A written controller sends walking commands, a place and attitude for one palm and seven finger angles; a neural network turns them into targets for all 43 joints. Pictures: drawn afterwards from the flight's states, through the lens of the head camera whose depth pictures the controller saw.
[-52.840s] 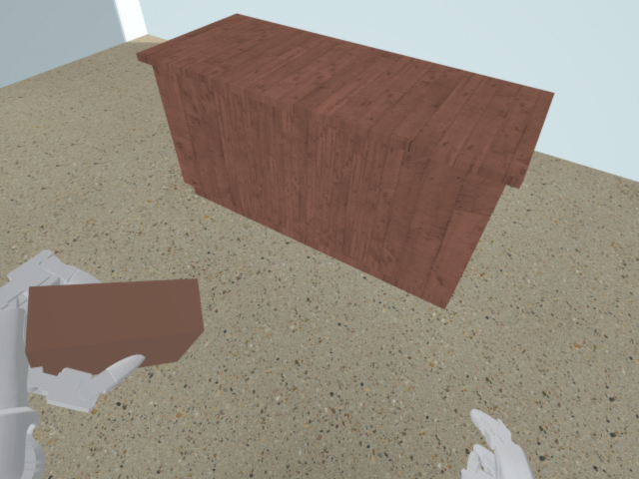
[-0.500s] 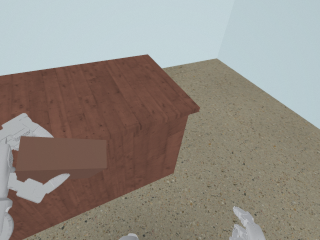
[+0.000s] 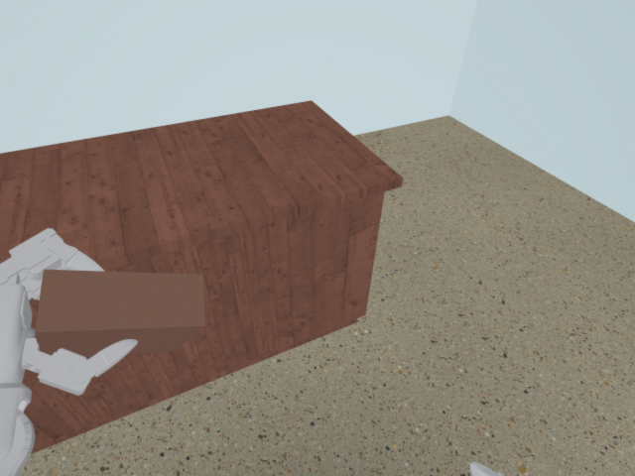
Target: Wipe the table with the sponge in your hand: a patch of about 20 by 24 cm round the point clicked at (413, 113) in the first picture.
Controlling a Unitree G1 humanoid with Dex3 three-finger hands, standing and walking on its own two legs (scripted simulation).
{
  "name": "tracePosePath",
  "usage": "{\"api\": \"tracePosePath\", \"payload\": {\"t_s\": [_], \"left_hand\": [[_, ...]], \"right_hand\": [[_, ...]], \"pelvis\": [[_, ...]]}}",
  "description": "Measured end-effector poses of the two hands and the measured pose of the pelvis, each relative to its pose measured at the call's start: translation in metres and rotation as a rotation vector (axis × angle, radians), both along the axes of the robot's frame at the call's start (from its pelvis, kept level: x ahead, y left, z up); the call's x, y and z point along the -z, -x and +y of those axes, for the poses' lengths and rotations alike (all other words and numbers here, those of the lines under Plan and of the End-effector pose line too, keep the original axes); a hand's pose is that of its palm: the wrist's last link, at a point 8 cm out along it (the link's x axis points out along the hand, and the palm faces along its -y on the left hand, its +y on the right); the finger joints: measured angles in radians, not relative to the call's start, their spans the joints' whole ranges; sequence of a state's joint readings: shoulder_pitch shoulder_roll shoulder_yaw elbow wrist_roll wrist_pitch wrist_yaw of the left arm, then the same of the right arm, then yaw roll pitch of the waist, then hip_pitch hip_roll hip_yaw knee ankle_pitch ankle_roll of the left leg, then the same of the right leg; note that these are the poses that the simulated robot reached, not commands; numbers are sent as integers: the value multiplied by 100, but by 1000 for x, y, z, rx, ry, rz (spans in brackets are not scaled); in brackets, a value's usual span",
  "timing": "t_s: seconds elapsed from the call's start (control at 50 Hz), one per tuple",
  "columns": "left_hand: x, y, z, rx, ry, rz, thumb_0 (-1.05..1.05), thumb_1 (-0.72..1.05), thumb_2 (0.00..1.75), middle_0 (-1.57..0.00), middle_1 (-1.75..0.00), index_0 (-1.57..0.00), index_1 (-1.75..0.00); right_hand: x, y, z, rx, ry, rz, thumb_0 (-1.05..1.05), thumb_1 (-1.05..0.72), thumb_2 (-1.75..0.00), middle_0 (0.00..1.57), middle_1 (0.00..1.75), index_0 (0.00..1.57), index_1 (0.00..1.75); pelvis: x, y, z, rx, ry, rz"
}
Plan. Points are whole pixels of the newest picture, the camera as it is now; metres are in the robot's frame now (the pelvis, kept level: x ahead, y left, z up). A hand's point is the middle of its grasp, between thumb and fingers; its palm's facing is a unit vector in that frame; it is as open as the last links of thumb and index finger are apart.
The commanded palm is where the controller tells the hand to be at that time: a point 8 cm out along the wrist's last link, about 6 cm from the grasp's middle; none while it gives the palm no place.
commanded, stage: stop stepping back and stand still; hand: left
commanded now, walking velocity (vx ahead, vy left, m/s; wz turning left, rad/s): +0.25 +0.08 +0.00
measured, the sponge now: (145, 316) +0.23 +0.19 +0.16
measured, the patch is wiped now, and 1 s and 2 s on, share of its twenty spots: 1.00 1.00 1.00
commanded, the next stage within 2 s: stand and wait in 0.68 s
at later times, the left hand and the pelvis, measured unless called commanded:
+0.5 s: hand (57, 394) +0.14 +0.22 +0.19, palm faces +0.39 -0.85 -0.35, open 9.5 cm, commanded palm +0.08 +0.27 +0.21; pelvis -0.07 -0.02 +0.01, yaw +1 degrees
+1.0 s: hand (33, 389) +0.14 +0.23 +0.19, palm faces +0.39 -0.86 -0.33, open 9.5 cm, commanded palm +0.09 +0.28 +0.21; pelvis -0.06 +0.00 +0.03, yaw +1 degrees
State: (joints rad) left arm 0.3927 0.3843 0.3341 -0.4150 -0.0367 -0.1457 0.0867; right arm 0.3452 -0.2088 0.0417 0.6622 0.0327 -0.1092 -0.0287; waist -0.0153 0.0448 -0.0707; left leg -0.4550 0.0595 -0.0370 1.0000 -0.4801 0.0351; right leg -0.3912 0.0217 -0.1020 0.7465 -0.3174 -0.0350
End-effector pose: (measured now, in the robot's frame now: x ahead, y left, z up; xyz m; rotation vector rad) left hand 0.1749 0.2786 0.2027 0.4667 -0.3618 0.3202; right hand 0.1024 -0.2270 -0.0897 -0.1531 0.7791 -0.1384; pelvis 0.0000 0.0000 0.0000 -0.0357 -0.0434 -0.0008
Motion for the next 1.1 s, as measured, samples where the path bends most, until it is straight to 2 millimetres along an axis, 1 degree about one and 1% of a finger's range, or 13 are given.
{"api": "tracePosePath", "payload": {"t_s": [0.06, 0.14, 0.2, 0.28, 0.38, 0.46, 0.5, 0.6, 0.68, 0.76, 0.86, 0.94, 1.1], "left_hand": [[7, 17, -6, 23, 45, 4, -1, -48, 107, -79, -140, -81, -139], [6, 37, -11, 59, 53, -8, -1, -48, 107, -79, -140, -81, -139], [3, 50, -6, 59, 33, -41, -1, -48, 107, -79, -139, -81, -139], [-3, 57, 4, -7, 11, -7, -1, -48, 107, -79, -139, -81, -139], [-8, 64, 2, -53, 47, 40, -1, -48, 107, -79, -140, -81, -139], [0, 72, -12, -50, 21, 51, -1, -48, 107, -78, -140, -81, -139], [6, 76, -19, -32, 51, 53, -1, -48, 107, -78, -140, -81, -139], [0, 87, -25, 16, 82, 25, -1, -48, 107, -79, -140, -81, -139], [-3, 84, -15, 11, 45, -1, -1, -48, 107, -79, -139, -81, -139], [-2, 75, -5, -54, 25, 64, -1, -48, 107, -79, -140, -81, -139], [3, 76, -11, -62, 55, 102, -1, -48, 107, -78, -140, -81, -139], [0, 80, -13, -42, 98, 86, -1, -48, 107, -79, -140, -81, -139], [0, 67, 14, -94, 84, 107, -1, -48, 107, -79, -140, -81, -139]], "right_hand": [[-1, 10, -10, 4, 19, 36, 1, -90, -90, 21, 30, 20, 30], [-22, 17, -19, 31, 68, -6, 1, -91, -90, 21, 30, 20, 30], [-35, 18, -24, 37, 121, -77, 1, -91, -90, 21, 30, 20, 30], [-47, 23, -21, 64, 78, -165, 1, -91, -90, 20, 30, 20, 30], [-42, 36, -14, 31, 23, -122, 1, -91, -90, 20, 30, 20, 30], [-23, 39, -18, -14, 19, -76, 1, -90, -90, 21, 30, 20, 30], [-17, 42, -22, -19, 28, -28, 1, -90, -90, 21, 30, 20, 30], [-33, 47, -28, 0, 74, 17, 1, -91, -90, 21, 30, 20, 30], [-40, 40, -30, 21, 124, -48, 1, -91, -90, 21, 30, 20, 30], [-44, 33, -23, 30, 71, -97, 1, -91, -90, 20, 30, 20, 30], [-37, 25, -15, -27, 39, -71, 1, -91, -90, 20, 30, 20, 30], [-43, 19, -11, -45, 63, -26, 1, -91, -90, 21, 30, 20, 30], [-58, -6, 4, -38, 80, -78, 1, -91, -90, 21, 30, 20, 30]], "pelvis": [[0, 15, -2, 3, 3, 4], [-5, 31, -4, 2, -15, 45], [-1, 43, -1, 2, -31, 50], [-11, 53, -1, 23, -63, 24], [-23, 59, -6, 4, -35, 25], [-11, 66, -16, -4, -11, 23], [-10, 71, -18, -18, 10, 14], [-18, 74, -18, -10, -16, 28], [-12, 77, -11, -10, -14, 29], [-19, 73, -12, -3, -39, 19], [-21, 68, -14, -27, -8, 16], [-28, 63, -9, -26, -15, 29], [-34, 53, 6, -16, -19, 34]]}}
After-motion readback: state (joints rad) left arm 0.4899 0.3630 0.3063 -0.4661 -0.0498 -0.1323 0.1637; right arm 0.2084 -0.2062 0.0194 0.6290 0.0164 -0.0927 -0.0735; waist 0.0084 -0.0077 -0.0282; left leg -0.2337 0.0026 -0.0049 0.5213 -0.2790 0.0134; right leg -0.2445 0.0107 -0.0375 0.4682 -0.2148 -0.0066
